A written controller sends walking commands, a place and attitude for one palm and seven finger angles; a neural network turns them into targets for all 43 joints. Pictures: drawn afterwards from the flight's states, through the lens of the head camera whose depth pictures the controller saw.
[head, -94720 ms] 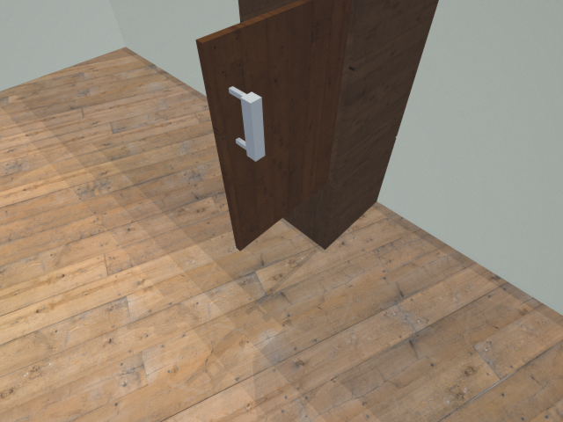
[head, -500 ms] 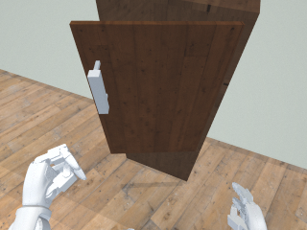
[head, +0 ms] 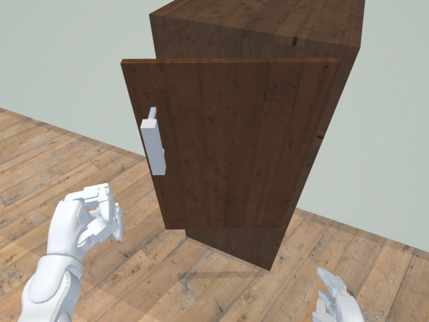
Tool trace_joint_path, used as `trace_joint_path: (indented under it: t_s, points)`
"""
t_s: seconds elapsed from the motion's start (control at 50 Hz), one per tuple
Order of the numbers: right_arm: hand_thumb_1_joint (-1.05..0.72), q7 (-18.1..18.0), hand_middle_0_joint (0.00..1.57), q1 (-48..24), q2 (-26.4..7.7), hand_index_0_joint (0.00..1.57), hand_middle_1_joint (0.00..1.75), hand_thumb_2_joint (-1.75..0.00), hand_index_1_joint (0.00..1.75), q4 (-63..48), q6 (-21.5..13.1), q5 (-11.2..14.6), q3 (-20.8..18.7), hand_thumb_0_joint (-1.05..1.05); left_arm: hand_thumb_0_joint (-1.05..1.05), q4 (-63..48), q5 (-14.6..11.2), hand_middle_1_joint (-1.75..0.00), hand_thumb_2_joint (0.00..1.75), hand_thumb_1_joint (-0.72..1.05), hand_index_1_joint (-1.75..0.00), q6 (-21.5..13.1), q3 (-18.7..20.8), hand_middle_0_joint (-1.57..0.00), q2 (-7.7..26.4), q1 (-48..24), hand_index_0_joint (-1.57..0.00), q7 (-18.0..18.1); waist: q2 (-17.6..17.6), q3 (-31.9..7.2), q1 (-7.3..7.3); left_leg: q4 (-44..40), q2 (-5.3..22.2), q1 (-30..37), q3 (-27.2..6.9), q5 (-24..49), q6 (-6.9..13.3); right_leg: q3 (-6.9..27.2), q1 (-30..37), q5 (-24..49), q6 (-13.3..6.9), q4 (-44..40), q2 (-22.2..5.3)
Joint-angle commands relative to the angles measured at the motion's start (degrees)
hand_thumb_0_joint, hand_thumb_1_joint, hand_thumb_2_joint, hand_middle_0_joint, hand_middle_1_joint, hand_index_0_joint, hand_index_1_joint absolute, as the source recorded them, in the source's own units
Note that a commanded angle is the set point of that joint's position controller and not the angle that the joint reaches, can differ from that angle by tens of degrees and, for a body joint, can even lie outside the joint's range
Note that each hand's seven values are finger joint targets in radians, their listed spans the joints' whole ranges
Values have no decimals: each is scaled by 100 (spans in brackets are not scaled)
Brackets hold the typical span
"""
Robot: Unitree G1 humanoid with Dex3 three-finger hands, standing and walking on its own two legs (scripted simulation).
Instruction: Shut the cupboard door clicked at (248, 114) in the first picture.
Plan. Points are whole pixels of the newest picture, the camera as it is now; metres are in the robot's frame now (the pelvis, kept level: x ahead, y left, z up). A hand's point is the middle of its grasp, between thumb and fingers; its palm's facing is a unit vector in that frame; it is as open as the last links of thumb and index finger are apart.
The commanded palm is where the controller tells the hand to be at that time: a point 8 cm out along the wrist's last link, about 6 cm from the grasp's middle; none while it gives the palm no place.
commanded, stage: raise the hand and make a fist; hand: left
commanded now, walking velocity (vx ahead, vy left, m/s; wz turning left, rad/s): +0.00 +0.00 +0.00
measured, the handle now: (156, 141) +0.44 +0.18 +0.11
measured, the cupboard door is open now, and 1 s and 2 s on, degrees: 25 25 25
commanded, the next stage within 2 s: bring the fist close to the handle in 0.24 s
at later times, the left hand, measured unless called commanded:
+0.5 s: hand (127, 230) +0.23 +0.17 +0.11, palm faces +0.16 -0.99 -0.04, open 3.1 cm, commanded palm +0.21 +0.22 +0.11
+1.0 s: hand (146, 195) +0.29 +0.15 +0.11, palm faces +0.11 -0.99 -0.03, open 3.1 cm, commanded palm +0.27 +0.20 +0.11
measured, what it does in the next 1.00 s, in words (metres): stands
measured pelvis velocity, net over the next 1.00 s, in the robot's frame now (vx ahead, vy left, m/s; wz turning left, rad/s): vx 0.00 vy -0.03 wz -0.01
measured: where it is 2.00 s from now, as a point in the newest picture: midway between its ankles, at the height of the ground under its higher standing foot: outside the picture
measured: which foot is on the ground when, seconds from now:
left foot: down 0.00-1.00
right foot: down 0.00-1.00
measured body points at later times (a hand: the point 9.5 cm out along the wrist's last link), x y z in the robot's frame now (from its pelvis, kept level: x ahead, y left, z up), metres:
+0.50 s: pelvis -0.01 -0.03 +0.00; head -0.01 -0.04 +0.45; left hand +0.21 +0.22 +0.11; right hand +0.17 -0.25 -0.07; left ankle +0.00 +0.08 -0.72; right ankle +0.00 -0.12 -0.72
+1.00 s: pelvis +0.00 -0.03 +0.00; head +0.01 -0.04 +0.45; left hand +0.28 +0.21 +0.12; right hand +0.17 -0.26 -0.08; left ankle +0.00 +0.08 -0.72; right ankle +0.00 -0.12 -0.72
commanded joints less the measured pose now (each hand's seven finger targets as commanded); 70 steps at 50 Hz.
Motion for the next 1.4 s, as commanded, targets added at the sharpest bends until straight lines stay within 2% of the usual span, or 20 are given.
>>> trace_joint_path:
  t_s: [0.0, 0.06, 0.14, 0.18, 0.24, 0.32, 0.38, 0.46, 0.48, 0.52, 0.64, 0.76, 0.8, 0.92, 0.98, 1.06, 1.12, 1.16, 1.22, 1.38]
  points:
    - [-90, -94, 20, -671, -667, 20, 30, -90, 30, -1089, -243, 3, -320, 0, 0, -1229, 38, -150, 90, 90, -150, 42, 478, -130, 857, -432, -130, 68, -251, -585, 58, -911, 130, 297, -402, 1169, -260, 89, 331, 923, -122, -518, 136]
    - [-90, -86, 20, -698, -602, 20, 30, -90, 30, -1048, -304, -95, -307, 0, 0, -1782, 79, -150, 90, 90, -150, -438, 881, -130, 1194, -917, -130, 468, -140, -807, 92, -891, 134, 453, -388, 1264, -266, 138, 365, 886, -122, -497, 169]
    - [-90, 7, 20, -620, -544, 20, 30, -90, 30, -854, -447, -123, -276, 0, 0, -1638, 105, -150, 90, 90, -150, -1048, 426, -130, 694, -947, -130, 594, 388, -685, -50, -804, 118, 533, -372, 1227, -319, 104, 120, 856, -153, -413, 192]
    - [-90, 21, 20, -611, -615, 20, 30, -90, 30, -804, -461, -97, -307, 0, 0, -1176, 120, -150, 90, 90, -150, -998, 113, -130, 457, -682, -130, 429, 166, -457, -157, -768, 118, 389, -357, 997, -256, 136, 31, 732, -129, -494, 168]
    - [-90, -31, 20, -601, -697, 20, 30, -90, 30, -852, -443, -19, -330, 0, 0, -698, 99, -150, 90, 90, -150, -581, -97, -130, 415, -345, -130, 99, 4, -169, -135, -838, 85, 158, -339, 519, -210, 235, 23, 309, -118, -702, 127]
    - [-90, -107, 20, -718, -680, 20, 30, -90, 30, -1029, -363, -8, -330, 0, 0, -978, 63, -150, 90, 90, -150, -182, 320, -130, 813, -395, -130, 45, -314, -324, 2, -857, 60, 121, -288, 576, -159, 387, 298, 127, -76, -878, 48]
    - [-90, -119, 20, -790, -599, 20, 30, -90, 30, -997, -397, -80, -317, 0, 0, -1530, 64, -150, 90, 90, -150, -511, 719, -130, 1087, -1191, -130, 399, -293, -679, -6, -789, 58, 269, -276, 800, -154, 451, 407, 273, -39, -829, 46]
    - [-90, -61, 20, -700, -568, 20, 30, -90, 30, -719, -468, -107, -301, 0, 0, -1010, 55, -150, 90, 90, -150, -1042, 779, -130, 1026, -1504, -130, 604, -284, -531, -112, -660, 52, 197, -243, 760, -169, 491, 246, 300, -34, -785, 63]
    - [-90, -43, 20, -719, -574, 20, 30, -90, 30, -676, -473, -92, -294, 0, 0, -852, 89, -150, 90, 90, -150, -1098, 550, -130, 848, -1579, -130, 531, -14, -492, -183, -635, 28, 218, -217, 787, -173, 507, 209, 405, -49, -744, 47]
    - [-90, -23, 20, -681, -628, 20, 30, -90, 30, -666, -496, -77, -297, 0, 0, -514, 116, -150, 90, 90, -150, -1017, 249, -130, 674, -1462, -130, 329, 203, -470, -187, -631, 11, 241, -204, 820, -174, 475, 167, 608, -69, -698, 40]
    - [-90, -137, 20, -676, -719, 20, 30, -90, 30, -810, -361, 14, -349, 0, 0, -62, 6, -150, 90, 90, -150, -303, 212, -130, 783, -1778, -130, -88, -384, -641, -110, -625, -2, 109, -180, 915, -141, 655, 435, 642, 9, -885, -53]
    - [-90, -64, 20, -694, -615, 20, 30, -90, 30, -734, -351, -101, -350, 0, 0, -439, 119, -150, 90, 90, -150, -770, 790, -130, 1113, -2309, -130, 583, -416, -1109, 15, -693, 44, 375, -179, 1430, -157, 455, 661, 1396, -13, -562, 32]
    - [-90, 8, 20, -666, -577, 20, 30, -90, 30, -720, -334, -119, -345, 0, 0, -367, 237, -150, 90, 90, -150, -884, 498, -130, 801, -2276, -130, 661, -167, -1145, -32, -688, 35, 486, -137, 1637, -165, 382, 630, 1742, -43, -436, 45]
    - [-90, 43, 20, -612, -667, 20, 30, -90, 30, -752, -142, -36, -383, 0, 0, 146, 306, -150, 90, 90, -150, -505, -40, -130, 464, -2248, -130, 355, -21, -819, -152, -711, 44, 473, -101, 1605, -177, 327, 448, 1806, -72, -516, 74]
    - [-90, -36, 20, -632, -718, 20, 30, -90, 30, -748, -89, -16, -386, 0, 0, 252, 221, -150, 90, 90, -150, -359, 102, -130, 611, -2645, -130, 354, -398, -721, -198, -753, 58, 394, -155, 1339, -150, 358, 404, 1426, -46, -662, 78]
    - [-90, -63, 20, -651, -677, 20, 30, -90, 30, -677, -75, -69, -383, 0, 0, 104, 286, -150, 90, 90, -150, -542, 226, -130, 713, -3325, -130, 623, -435, -1013, -214, -759, 79, 611, -203, 1409, -148, 319, 389, 1402, -48, -592, 99]
    - [-90, -2, 20, -627, -620, 20, 30, -90, 30, -613, -71, -101, -378, 0, 0, 173, 405, -150, 90, 90, -150, -721, 157, -130, 610, -3407, -130, 778, -85, -1286, -166, -735, 88, 764, -193, 1765, -190, 282, 470, 1768, -102, -433, 100]
    - [-90, 21, 20, -578, -660, 20, 30, -90, 30, -550, -4, -97, -387, 0, 0, 548, 468, -150, 90, 90, -150, -713, 267, -130, 759, -3391, -130, 810, -127, -1229, -149, -745, 101, 667, -187, 1733, -201, 285, 478, 1723, -109, -445, 110]
    - [-90, 18, 20, -625, -662, 20, 30, -90, 30, -531, 91, -57, -357, 0, 0, 1045, 523, -150, 90, 90, -150, -561, -152, -130, 411, -3930, -130, 770, -143, -844, -301, -815, 91, 559, -207, 1326, -205, 285, 220, 1333, -106, -563, 109]
    - [-90, 10, 20, -606, -677, 20, 30, -90, 30, -619, 247, -57, -401, 0, 0, 1304, 437, -150, 90, 90, -150, -545, 298, -130, 718, -4081, -130, 837, -282, -1435, -78, -851, 101, 653, -163, 1686, -208, 319, 672, 1733, -132, -542, 105]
